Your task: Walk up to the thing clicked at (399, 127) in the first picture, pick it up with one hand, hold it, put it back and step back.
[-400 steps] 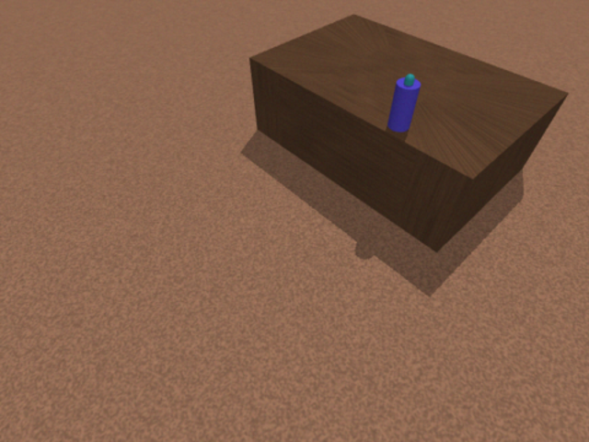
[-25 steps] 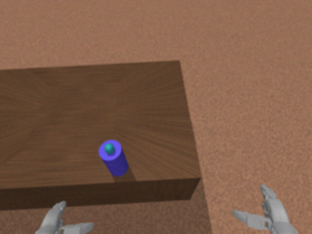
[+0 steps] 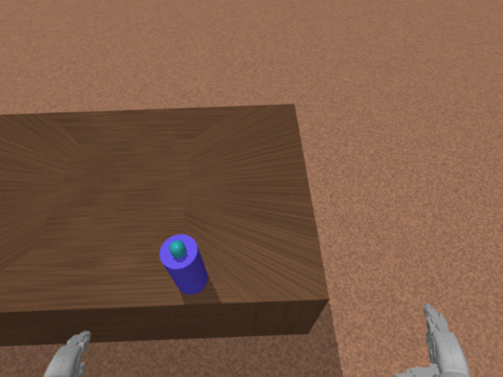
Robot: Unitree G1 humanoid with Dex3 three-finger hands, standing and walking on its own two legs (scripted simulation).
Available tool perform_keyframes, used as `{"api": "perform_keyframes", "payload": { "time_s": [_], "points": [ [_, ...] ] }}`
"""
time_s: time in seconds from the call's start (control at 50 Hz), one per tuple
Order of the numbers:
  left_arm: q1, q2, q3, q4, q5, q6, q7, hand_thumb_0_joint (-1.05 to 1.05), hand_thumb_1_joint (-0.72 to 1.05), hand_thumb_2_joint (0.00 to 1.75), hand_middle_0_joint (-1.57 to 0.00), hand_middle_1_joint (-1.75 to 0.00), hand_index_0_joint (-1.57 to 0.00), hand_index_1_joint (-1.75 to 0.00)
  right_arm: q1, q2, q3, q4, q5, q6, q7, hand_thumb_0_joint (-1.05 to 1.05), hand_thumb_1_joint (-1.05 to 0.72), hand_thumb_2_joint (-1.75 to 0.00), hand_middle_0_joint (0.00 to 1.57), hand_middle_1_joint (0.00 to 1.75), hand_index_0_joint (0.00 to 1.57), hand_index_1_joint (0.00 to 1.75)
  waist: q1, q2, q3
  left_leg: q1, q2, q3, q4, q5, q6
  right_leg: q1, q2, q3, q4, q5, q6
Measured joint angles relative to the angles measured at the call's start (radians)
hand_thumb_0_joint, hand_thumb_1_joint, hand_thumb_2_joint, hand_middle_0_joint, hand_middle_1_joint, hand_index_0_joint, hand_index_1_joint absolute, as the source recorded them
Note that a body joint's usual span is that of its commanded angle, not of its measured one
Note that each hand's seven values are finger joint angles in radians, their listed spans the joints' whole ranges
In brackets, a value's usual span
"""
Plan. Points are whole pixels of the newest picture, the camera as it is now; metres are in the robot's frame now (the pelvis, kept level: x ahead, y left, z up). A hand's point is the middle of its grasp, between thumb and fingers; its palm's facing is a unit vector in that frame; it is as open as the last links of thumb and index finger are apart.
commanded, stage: go down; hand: left
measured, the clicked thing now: (184, 263) +0.40 +0.18 -0.23
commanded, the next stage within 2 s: none
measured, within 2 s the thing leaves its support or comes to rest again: neither
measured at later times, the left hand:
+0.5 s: hand (89, 372) +0.16 +0.28 -0.09, palm faces +0.05 -0.95 -0.31, open 17.6 cm
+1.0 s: hand (56, 332) +0.21 +0.32 -0.04, palm faces +0.11 -0.95 -0.28, open 17.6 cm
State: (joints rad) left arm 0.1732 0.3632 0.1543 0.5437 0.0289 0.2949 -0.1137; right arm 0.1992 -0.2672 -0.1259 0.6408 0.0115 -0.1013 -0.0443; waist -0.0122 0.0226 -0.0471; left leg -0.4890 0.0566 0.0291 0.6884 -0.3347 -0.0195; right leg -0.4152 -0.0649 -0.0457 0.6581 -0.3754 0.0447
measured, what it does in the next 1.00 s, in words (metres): stands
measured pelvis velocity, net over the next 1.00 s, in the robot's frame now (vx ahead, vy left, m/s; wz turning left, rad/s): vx -0.01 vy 0.00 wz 0.01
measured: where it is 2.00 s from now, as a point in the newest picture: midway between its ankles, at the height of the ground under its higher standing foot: outside the picture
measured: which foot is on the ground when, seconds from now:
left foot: down 0.00-1.00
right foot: down 0.00-1.00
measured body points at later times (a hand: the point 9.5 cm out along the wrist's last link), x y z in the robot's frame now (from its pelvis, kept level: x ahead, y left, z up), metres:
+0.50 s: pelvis +0.00 +0.00 -0.01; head +0.05 +0.00 +0.44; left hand +0.16 +0.33 -0.07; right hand +0.16 -0.27 -0.08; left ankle +0.00 +0.13 -0.72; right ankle -0.03 -0.15 -0.72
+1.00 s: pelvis -0.01 +0.00 -0.02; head +0.02 +0.01 +0.43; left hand +0.20 +0.37 -0.02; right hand +0.14 -0.27 -0.07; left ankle +0.00 +0.13 -0.72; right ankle -0.03 -0.15 -0.72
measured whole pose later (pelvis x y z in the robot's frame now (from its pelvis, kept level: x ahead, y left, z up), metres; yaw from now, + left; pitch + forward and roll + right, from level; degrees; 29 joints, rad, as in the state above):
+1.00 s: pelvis -0.01 +0.00 -0.02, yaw +1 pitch +9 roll -1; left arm 0.11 0.55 0.36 0.39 -0.07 0.33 -0.32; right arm 0.39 -0.25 -0.06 0.32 0.03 -0.12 -0.10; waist -0.02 0.01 -0.11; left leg -0.64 0.06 0.00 0.89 -0.41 -0.02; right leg -0.55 -0.06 -0.06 0.85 -0.46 0.04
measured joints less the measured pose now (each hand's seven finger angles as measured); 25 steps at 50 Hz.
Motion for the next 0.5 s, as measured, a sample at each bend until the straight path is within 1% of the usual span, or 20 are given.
{"api": "perform_keyframes", "payload": {
  "time_s": [0.3,0.5],
  "points": [
    [0.060,0.022,0.036,-0.128,-0.011,0.045,-0.046,-0.01,-0.59,0.01,-0.09,-0.03,-0.08,-0.04,0.066,0.008,0.007,-0.122,0.002,0.009,0.001,-0.01,0.50,-0.05,0.06,0.06,0.06,0.05,0.002,0.000,-0.018,-0.044,0.002,-0.007,0.058,-0.033,-0.001,-0.039,0.000,-0.003,0.052,-0.031,0.000],
    [0.100,0.043,0.074,-0.208,-0.026,0.060,-0.073,-0.01,-0.59,0.02,-0.08,-0.04,-0.07,-0.05,0.119,0.018,0.020,-0.216,0.005,0.022,-0.008,-0.01,0.50,-0.06,0.06,0.06,0.06,0.05,0.002,-0.003,-0.042,-0.078,0.005,-0.013,0.101,-0.052,-0.003,-0.071,0.002,-0.005,0.097,-0.054,-0.001]
  ]
}}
